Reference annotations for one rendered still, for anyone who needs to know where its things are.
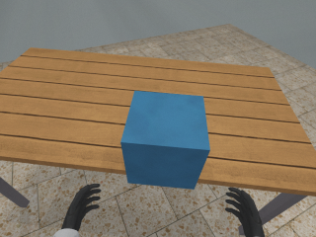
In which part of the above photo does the robot left hand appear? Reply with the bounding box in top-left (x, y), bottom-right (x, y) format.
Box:
top-left (61, 184), bottom-right (102, 231)

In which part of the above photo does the table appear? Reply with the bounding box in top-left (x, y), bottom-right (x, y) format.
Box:
top-left (0, 47), bottom-right (316, 236)

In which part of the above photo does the robot right hand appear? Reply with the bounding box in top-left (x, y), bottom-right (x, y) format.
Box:
top-left (225, 187), bottom-right (266, 237)

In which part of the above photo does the carton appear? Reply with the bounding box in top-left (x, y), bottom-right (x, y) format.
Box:
top-left (120, 91), bottom-right (210, 190)

